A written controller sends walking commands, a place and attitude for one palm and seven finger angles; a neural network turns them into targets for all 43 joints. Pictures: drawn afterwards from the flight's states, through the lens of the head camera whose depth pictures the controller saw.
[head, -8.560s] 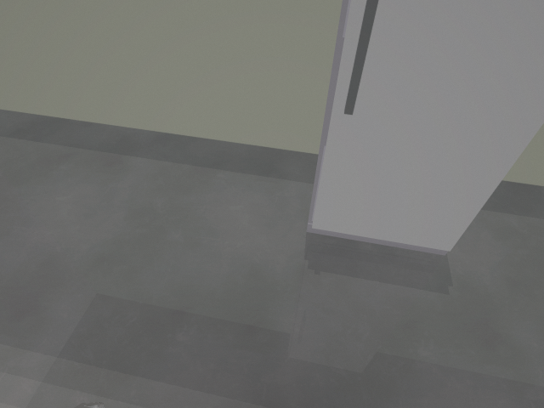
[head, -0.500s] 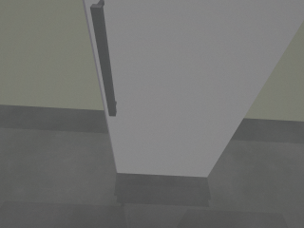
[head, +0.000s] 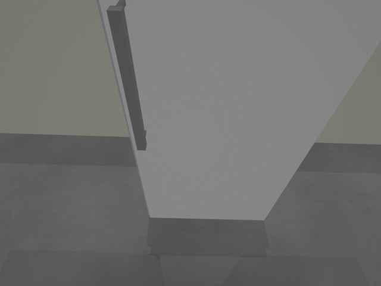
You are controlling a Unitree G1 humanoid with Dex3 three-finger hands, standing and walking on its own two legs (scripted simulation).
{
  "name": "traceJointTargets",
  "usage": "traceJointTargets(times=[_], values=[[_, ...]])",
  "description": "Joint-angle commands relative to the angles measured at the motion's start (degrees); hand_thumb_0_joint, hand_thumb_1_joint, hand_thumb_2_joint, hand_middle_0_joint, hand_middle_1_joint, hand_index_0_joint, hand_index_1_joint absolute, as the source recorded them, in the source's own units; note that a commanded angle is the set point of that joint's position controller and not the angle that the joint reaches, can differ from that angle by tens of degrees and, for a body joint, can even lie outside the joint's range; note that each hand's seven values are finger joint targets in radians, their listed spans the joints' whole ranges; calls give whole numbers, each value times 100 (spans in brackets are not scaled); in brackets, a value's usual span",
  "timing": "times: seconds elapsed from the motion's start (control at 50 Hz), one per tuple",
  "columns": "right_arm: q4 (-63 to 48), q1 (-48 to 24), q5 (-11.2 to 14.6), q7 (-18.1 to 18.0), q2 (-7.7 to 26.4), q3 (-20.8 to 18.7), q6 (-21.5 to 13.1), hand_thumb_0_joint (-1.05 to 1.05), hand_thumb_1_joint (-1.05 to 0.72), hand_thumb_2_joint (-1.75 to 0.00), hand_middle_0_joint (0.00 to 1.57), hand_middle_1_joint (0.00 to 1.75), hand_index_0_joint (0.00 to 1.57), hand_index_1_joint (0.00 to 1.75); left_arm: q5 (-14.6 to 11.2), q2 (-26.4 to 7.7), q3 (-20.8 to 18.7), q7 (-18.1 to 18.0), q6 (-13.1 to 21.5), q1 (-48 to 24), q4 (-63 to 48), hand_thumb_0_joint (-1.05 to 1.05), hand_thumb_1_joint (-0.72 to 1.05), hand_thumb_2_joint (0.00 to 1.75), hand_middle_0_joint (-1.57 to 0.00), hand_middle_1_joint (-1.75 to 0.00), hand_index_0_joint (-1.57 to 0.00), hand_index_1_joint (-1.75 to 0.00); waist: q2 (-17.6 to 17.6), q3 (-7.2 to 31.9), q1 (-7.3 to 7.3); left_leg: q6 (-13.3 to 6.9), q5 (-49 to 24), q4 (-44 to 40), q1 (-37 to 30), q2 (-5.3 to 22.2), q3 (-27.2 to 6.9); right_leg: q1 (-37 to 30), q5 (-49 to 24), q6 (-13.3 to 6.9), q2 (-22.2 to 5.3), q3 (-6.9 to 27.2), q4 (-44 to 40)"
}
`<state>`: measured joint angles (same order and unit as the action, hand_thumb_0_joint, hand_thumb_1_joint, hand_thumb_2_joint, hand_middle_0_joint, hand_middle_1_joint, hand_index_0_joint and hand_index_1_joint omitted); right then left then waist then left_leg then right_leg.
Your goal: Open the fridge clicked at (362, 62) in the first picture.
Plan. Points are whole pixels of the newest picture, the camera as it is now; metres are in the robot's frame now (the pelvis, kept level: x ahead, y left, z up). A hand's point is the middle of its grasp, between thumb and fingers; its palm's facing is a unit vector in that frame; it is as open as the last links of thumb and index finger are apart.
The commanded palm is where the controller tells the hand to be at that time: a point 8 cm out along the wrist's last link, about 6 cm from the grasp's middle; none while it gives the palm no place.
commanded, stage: come to a stop and stand still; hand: left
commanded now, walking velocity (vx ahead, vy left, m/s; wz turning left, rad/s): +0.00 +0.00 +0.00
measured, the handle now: (133, 89) +0.52 +0.18 +0.14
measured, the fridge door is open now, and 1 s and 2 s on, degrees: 0 0 0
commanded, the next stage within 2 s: look again from close up in 0.20 s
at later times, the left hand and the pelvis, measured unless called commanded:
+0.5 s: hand out of the picture +0.01 +0.17 -0.18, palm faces +0.02 -0.98 -0.18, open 7.4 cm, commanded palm none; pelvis +0.01 +0.00 +0.00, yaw +0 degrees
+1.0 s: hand out of the picture +0.00 +0.17 -0.18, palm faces +0.03 -0.99 -0.17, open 7.4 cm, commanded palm none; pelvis +0.01 +0.00 +0.00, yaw +0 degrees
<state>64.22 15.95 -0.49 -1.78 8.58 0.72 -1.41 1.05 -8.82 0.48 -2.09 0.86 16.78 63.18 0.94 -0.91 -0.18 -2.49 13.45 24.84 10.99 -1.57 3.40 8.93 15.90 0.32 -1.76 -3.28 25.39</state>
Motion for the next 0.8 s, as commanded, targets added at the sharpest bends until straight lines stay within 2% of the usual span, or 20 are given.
traceJointTargets(times=[0.0, 0.18, 0.22, 0.3, 0.34, 0.4, 0.44, 0.5, 0.64, 0.72, 0.78], values=[[-173, 280, -15, -24, 589, -77, -77, 0, -90, -90, 20, 30, 20, 30, -18, -569, -110, -15, 58, 371, -141, 0, 90, 90, -20, -30, -20, -30, -100, -252, -22, -32, -1069, -528, 62, 771, -674, 109, -779, -187, -470, 467, -413], [-146, 250, -19, -28, 612, -76, -81, 0, -90, -90, 20, 30, 20, 30, -20, -600, -113, -9, 60, 322, -126, 0, 90, 90, -20, -30, -20, -30, -86, -250, -21, -27, -1171, -555, -24, 748, -693, 49, -846, -185, -495, 466, -476], [-135, 256, -18, -33, 602, -79, -90, 0, -90, -90, 20, 30, 20, 30, -13, -610, -123, -12, 68, 337, -119, 0, 90, 90, -20, -30, -20, -30, -100, -146, -27, -35, -1420, -491, -110, 756, -678, -31, -1054, -185, -499, 447, -454], [-105, 235, -17, -35, 629, -74, -81, 0, -90, -90, 20, 30, 20, 30, -22, -598, -108, -6, 58, 314, -103, 0, 90, 90, -20, -30, -20, -30, -111, -261, -16, -25, -1255, -561, -85, 755, -688, 36, -877, -171, -504, 440, -509], [-110, 247, -15, -42, 631, -73, -89, 0, -90, -90, 20, 30, 20, 30, -19, -600, -110, -13, 60, 347, -97, 0, 90, 90, -20, -30, -20, -30, -116, -192, -18, -36, -1455, -531, -169, 767, -676, -7, -1021, -172, -509, 443, -491], [-88, 245, -16, -46, 616, -66, -90, 0, -90, -90, 20, 30, 20, 30, -21, -597, -113, -9, 52, 338, -66, 0, 90, 90, -20, -30, -20, -30, -178, -218, -24, -31, -1364, -579, -161, 767, -690, -7, -898, -167, -509, 430, -528], [-79, 239, -11, -44, 619, -70, -87, 0, -90, -90, 20, 30, 20, 30, -15, -603, -108, -12, 62, 362, -55, 0, 90, 90, -20, -30, -20, -30, -54, -218, -25, -32, -1421, -554, -186, 763, -673, -24, -1014, -160, -519, 435, -533], [-62, 242, -15, -47, 617, -68, -89, 0, -90, -90, 20, 30, 20, 30, -22, -573, -107, -10, 59, 375, -38, 0, 90, 90, -20, -30, -20, -30, -133, -235, -26, -30, -1356, -590, -194, 761, -677, -11, -927, -158, -521, 429, -562], [-33, 288, -9, -57, 597, -61, -101, 0, -90, -90, 20, 30, 20, 30, -17, -583, -108, -23, 62, 408, -14, 0, 90, 90, -20, -30, -20, -30, -109, -165, -32, -37, -1647, -556, -264, 771, -665, -106, -1125, -152, -528, 409, -534], [-11, 287, -8, -55, 567, -51, -79, 0, -90, -90, 20, 30, 20, 30, -14, -544, -92, -22, 53, 435, 19, 0, 90, 90, -20, -30, -20, -30, -40, -377, -34, -29, -1359, -604, -126, 754, -698, -36, -930, -152, -516, 403, -610], [4, 297, -15, -55, 563, -48, -77, 0, -90, -90, 20, 30, 20, 30, -25, -516, -88, -19, 43, 449, 37, 0, 90, 90, -20, -30, -20, -30, -138, -428, -34, -19, -1168, -669, -112, 740, -701, 30, -762, -152, -520, 417, -627]])
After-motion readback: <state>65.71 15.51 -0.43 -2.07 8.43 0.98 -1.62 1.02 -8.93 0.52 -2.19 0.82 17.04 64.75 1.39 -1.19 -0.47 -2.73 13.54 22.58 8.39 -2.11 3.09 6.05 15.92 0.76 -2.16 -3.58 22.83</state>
